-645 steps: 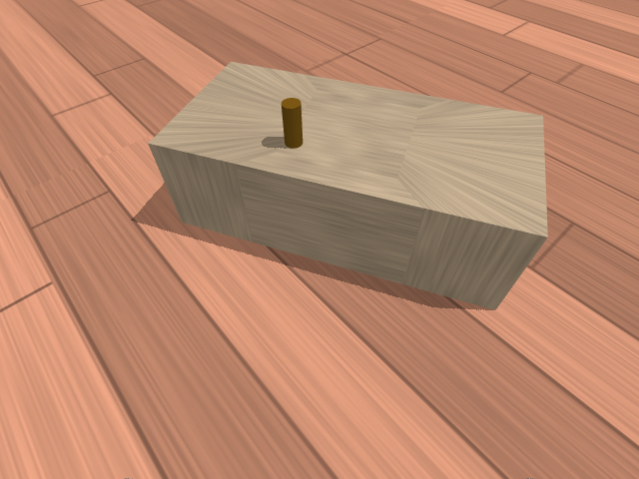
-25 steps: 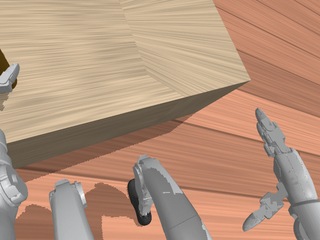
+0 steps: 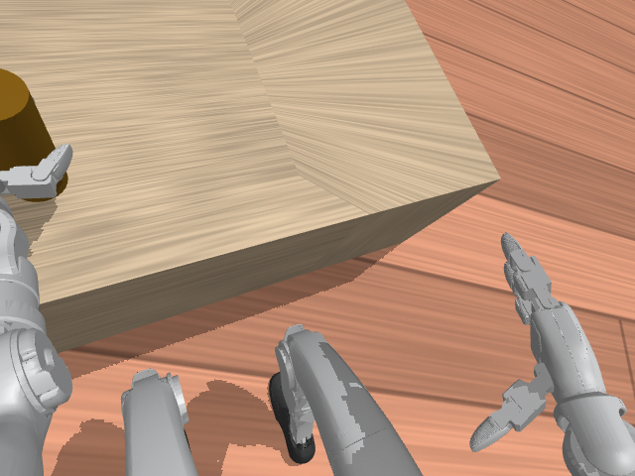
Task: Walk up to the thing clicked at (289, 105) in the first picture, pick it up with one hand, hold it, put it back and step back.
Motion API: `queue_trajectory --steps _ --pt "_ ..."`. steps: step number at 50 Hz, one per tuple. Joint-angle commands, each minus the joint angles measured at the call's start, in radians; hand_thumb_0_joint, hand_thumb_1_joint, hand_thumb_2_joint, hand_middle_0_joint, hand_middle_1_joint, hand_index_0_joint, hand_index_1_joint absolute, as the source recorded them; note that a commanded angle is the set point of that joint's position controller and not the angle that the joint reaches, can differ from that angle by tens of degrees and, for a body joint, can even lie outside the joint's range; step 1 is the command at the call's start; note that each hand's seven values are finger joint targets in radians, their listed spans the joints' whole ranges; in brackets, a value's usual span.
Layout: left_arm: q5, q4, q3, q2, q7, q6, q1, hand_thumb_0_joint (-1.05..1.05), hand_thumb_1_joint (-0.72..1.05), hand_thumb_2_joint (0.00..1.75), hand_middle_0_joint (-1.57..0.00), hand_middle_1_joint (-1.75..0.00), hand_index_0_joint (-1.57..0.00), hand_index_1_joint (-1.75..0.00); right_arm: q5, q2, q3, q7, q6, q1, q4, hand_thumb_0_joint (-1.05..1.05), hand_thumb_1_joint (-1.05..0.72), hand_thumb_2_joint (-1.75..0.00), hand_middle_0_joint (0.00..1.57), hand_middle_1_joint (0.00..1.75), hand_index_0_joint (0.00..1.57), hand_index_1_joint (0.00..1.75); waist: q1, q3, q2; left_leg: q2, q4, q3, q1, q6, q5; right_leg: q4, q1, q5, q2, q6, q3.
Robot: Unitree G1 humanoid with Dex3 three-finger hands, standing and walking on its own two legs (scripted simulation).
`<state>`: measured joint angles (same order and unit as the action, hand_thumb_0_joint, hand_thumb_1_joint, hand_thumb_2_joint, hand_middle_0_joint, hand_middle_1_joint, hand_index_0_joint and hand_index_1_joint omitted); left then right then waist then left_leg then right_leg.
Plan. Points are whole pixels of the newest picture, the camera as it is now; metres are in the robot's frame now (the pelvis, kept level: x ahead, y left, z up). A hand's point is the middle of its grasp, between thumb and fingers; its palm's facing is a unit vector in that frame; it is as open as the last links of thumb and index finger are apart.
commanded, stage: settle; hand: left
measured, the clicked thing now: (17, 143) +0.53 +0.20 -0.03
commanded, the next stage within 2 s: lift in 0.40 s
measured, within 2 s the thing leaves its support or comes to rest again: neither
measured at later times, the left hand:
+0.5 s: hand (5, 133) +0.53 +0.21 -0.01, palm faces +0.21 -0.98 -0.02, open 8.8 cm
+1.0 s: hand out of the picture +0.49 +0.21 +0.05, palm faces +0.20 -0.98 -0.02, open 8.8 cm
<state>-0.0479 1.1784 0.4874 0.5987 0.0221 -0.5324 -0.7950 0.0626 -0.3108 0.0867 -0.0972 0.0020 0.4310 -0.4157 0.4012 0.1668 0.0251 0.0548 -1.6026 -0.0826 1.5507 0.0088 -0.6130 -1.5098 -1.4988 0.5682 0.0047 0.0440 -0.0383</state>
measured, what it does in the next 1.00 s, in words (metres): rises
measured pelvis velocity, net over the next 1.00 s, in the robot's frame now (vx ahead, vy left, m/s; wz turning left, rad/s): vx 0.01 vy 0.00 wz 0.02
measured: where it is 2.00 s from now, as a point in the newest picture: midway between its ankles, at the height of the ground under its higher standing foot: (241, 458)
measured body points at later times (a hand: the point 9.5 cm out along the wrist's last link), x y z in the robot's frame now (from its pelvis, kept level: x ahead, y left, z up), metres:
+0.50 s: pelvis +0.00 +0.00 +0.02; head +0.18 +0.08 +0.42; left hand +0.51 +0.26 -0.01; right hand +0.18 -0.25 +0.11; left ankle +0.05 +0.12 -0.54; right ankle +0.06 -0.15 -0.54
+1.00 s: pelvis +0.01 +0.00 +0.05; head +0.15 +0.06 +0.48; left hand +0.47 +0.26 +0.05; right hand +0.19 -0.25 +0.11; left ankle +0.05 +0.12 -0.54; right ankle +0.06 -0.15 -0.54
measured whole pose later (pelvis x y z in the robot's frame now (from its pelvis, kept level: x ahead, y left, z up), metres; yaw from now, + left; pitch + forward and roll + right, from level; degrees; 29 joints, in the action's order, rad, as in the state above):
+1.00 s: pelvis +0.01 +0.00 +0.05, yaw +1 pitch +26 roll -5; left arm 0.02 1.01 0.43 0.44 0.00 -0.50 -0.63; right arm 0.06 -0.26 0.07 -0.07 0.01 0.45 -0.25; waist 0.28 0.17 0.01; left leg 0.05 -1.39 -0.06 1.29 0.01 -0.57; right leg -1.31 -1.24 0.53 0.00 0.04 -0.03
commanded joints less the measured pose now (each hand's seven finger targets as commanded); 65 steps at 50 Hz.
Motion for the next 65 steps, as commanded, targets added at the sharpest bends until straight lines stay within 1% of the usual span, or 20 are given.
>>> queue_trajectory --steps 1,4,8,11,17,25,28,35,40,43,44,46,49,52,55,58,60,62,63,65 --pt "0.037 -0.242 0.024 0.223 -0.012 -0.12 -0.457 0.0 0.27 1.41 -1.42 -1.52 -1.42 -1.54 -0.013 -0.183 0.145 0.029 -0.052 0.064 -0.207 0.0 0.55 -0.05 0.05 0.05 0.05 0.05 -0.01 0.617 -0.352 -0.03 0.207 0.011 -0.539 -0.01 0.368 0.164 0.331 -0.332 0.039 -0.065 -0.01" --pt "0.043 -0.197 0.023 0.217 -0.014 -0.123 -0.442 0.0 0.26 1.42 -1.41 -1.52 -1.41 -1.54 -0.012 -0.178 0.14 0.029 -0.05 0.061 -0.152 0.0 0.55 -0.05 0.05 0.05 0.05 0.05 -0.027 0.583 -0.359 -0.03 0.219 0.007 -0.549 -0.01 0.365 0.166 0.3 -0.319 0.04 -0.067 -0.015" --pt "0.026 -0.289 0.023 0.257 -0.013 -0.146 -0.512 0.0 0.29 1.43 -1.42 -1.52 -1.42 -1.54 -0.007 -0.17 0.127 0.026 -0.054 0.068 -0.183 0.0 0.55 -0.05 0.05 0.05 0.05 0.05 -0.029 0.651 -0.407 -0.028 0.229 0.007 -0.629 -0.002 0.408 0.171 0.311 -0.332 0.04 -0.072 -0.018" --pt "0.035 -0.271 0.005 0.214 -0.017 -0.152 -0.529 0.0 0.25 1.44 -1.41 -1.53 -1.41 -1.55 -0.001 -0.165 0.127 0.025 -0.053 0.065 -0.145 0.0 0.55 -0.05 0.05 0.05 0.05 0.05 -0.02 0.615 -0.44 -0.021 0.245 -0.007 -0.67 0.009 0.422 0.169 0.265 -0.315 0.042 -0.076 -0.028" --pt "0.022 -0.319 0.01 0.252 -0.009 -0.147 -0.551 0.0 0.24 1.46 -1.43 -1.54 -1.42 -1.57 0.008 -0.168 0.131 0.027 -0.055 0.066 -0.132 0.0 0.54 -0.05 0.05 0.05 0.05 0.05 -0.026 0.651 -0.488 -0.024 0.244 0.005 -0.701 0.008 0.41 0.184 0.294 -0.317 0.037 -0.074 -0.014" --pt "0.027 -0.257 0.005 0.224 -0.005 -0.118 -0.525 0.0 0.28 1.47 -1.43 -1.54 -1.43 -1.57 0.004 -0.157 0.108 0.032 -0.052 0.035 -0.111 0.0 0.55 -0.05 0.05 0.05 0.05 0.05 -0.032 0.591 -0.415 -0.022 0.276 0.005 -0.646 0.001 0.355 0.215 0.312 -0.285 0.039 -0.074 -0.018" --pt "0.037 -0.194 0.006 0.196 -0.01 -0.109 -0.479 0.0 0.33 1.35 -1.38 -1.49 -1.4 -1.49 0.001 -0.17 0.127 0.038 -0.054 0.031 -0.096 0.0 0.53 -0.06 0.05 0.05 0.05 0.05 -0.032 0.58 -0.375 -0.023 0.281 0.003 -0.635 -0.003 0.359 0.222 0.321 -0.294 0.041 -0.072 -0.023" --pt "0.044 -0.313 0.02 0.219 -0.02 -0.113 -0.464 0.0 0.35 1.38 -1.4 -1.52 -1.42 -1.52 -0.007 -0.161 0.127 0.043 -0.054 0.034 -0.097 0.0 0.53 -0.06 0.05 0.05 0.05 0.05 -0.081 0.671 -0.37 -0.035 0.303 0.028 -0.649 -0.008 0.371 0.254 0.46 -0.338 0.033 -0.065 -0.001" --pt "0.064 -0.402 0.007 0.186 -0.021 -0.108 -0.443 0.0 0.35 1.39 -1.41 -1.53 -1.43 -1.53 -0.008 -0.143 0.115 0.048 -0.051 0.044 -0.048 0.0 0.53 -0.06 0.05 0.05 0.05 0.05 -0.112 0.648 -0.395 -0.029 0.34 0.022 -0.743 0.004 0.429 0.272 0.454 -0.354 0.035 -0.072 -0.01" --pt "0.075 -0.358 -0.022 0.102 -0.028 -0.095 -0.335 0.0 0.35 1.4 -1.39 -1.52 -1.41 -1.53 -0.009 -0.13 0.112 0.047 -0.044 0.04 -0.018 0.0 0.54 -0.05 0.05 0.05 0.05 0.05 -0.127 0.591 -0.36 -0.029 0.365 0.023 -0.738 0.004 0.419 0.292 0.462 -0.344 0.037 -0.072 -0.014" --pt "0.073 -0.415 -0.011 0.129 -0.023 -0.097 -0.348 0.0 0.32 1.38 -1.38 -1.51 -1.4 -1.51 -0.007 -0.133 0.118 0.047 -0.042 0.059 -0.001 0.0 0.54 -0.05 0.05 0.05 0.05 0.05 -0.134 0.579 -0.368 -0.028 0.375 0.025 -0.751 0.005 0.421 0.3 0.464 -0.341 0.037 -0.073 -0.015" --pt "0.083 -0.487 -0.028 0.105 -0.023 -0.093 -0.35 0.0 0.32 1.38 -1.37 -1.5 -1.38 -1.5 -0.008 -0.13 0.116 0.051 -0.044 0.049 -0.016 0.0 0.54 -0.05 0.05 0.05 0.05 0.05 -0.143 0.639 -0.378 -0.027 0.381 0.026 -0.817 0.008 0.467 0.308 0.496 -0.373 0.036 -0.072 -0.013" --pt "0.101 -0.485 -0.072 0.009 -0.031 -0.075 -0.241 0.0 0.31 1.38 -1.36 -1.5 -1.38 -1.5 -0.013 -0.102 0.093 0.052 -0.034 0.058 -0.006 0.0 0.55 -0.05 0.05 0.05 0.05 0.05 -0.161 0.571 -0.325 -0.029 0.416 0.03 -0.802 0.008 0.455 0.342 0.541 -0.372 0.035 -0.071 -0.013" --pt "0.115 -0.556 -0.064 0.01 -0.026 -0.062 -0.202 0.0 0.32 1.38 -1.34 -1.48 -1.36 -1.48 -0.017 -0.126 0.123 0.063 -0.027 0.048 0.028 0.0 0.56 -0.05 0.05 0.05 0.05 0.05 -0.184 0.565 -0.292 -0.028 0.443 0.034 -0.813 0.005 0.445 0.366 0.579 -0.378 0.033 -0.068 -0.009" --pt "0.121 -0.646 -0.107 -0.038 -0.019 -0.051 -0.183 0.0 0.29 1.38 -1.36 -1.48 -1.38 -1.49 -0.025 -0.098 0.097 0.071 -0.021 0.058 0.005 0.0 0.56 -0.05 0.05 0.05 0.05 0.05 -0.201 0.528 -0.249 -0.03 0.486 0.039 -0.838 0.006 0.386 0.406 0.617 -0.345 0.031 -0.064 -0.005" --pt "0.141 -0.573 -0.132 -0.11 -0.021 -0.035 -0.066 0.0 0.32 1.4 -1.36 -1.49 -1.38 -1.5 -0.033 -0.083 0.088 0.082 -0.014 0.056 0.051 0.0 0.56 -0.05 0.05 0.05 0.05 0.05 -0.212 0.43 -0.15 -0.035 0.518 0.05 -0.786 -0.005 0.341 0.444 0.659 -0.339 0.03 -0.052 0.001" --pt "0.148 -0.65 -0.137 -0.108 -0.025 -0.036 -0.076 0.0 0.33 1.4 -1.35 -1.49 -1.37 -1.5 -0.034 -0.092 0.092 0.087 -0.013 0.06 0.04 0.0 0.57 -0.05 0.05 0.05 0.05 0.05 -0.219 0.441 -0.143 -0.039 0.528 0.059 -0.805 -0.008 0.342 0.459 0.687 -0.351 0.024 -0.049 0.008" --pt "0.147 -0.671 -0.182 -0.142 -0.032 -0.028 -0.063 0.0 0.28 1.39 -1.38 -1.5 -1.39 -1.51 -0.036 -0.081 0.083 0.09 -0.011 0.077 0.036 0.0 0.56 -0.05 0.05 0.05 0.05 0.05 -0.22 0.432 -0.158 -0.041 0.547 0.059 -0.853 -0.002 0.36 0.466 0.686 -0.358 0.023 -0.05 0.003" --pt "0.139 -0.732 -0.164 -0.104 -0.024 -0.03 -0.084 0.0 0.3 1.39 -1.37 -1.49 -1.39 -1.5 -0.036 -0.083 0.087 0.091 -0.007 0.098 0.045 0.0 0.56 -0.05 0.05 0.05 0.05 0.05 -0.232 0.422 -0.158 -0.04 0.561 0.06 -0.861 0.0 0.354 0.475 0.694 -0.351 0.022 -0.05 0.003" --pt "0.143 -0.697 -0.178 -0.135 -0.021 -0.019 -0.023 0.0 0.31 1.38 -1.35 -1.48 -1.37 -1.48 -0.036 -0.068 0.079 0.092 -0.004 0.096 0.074 0.0 0.57 -0.05 0.05 0.05 0.05 0.05 -0.242 0.378 -0.146 -0.043 0.575 0.066 -0.866 -0.001 0.348 0.492 0.701 -0.342 0.018 -0.051 0.007"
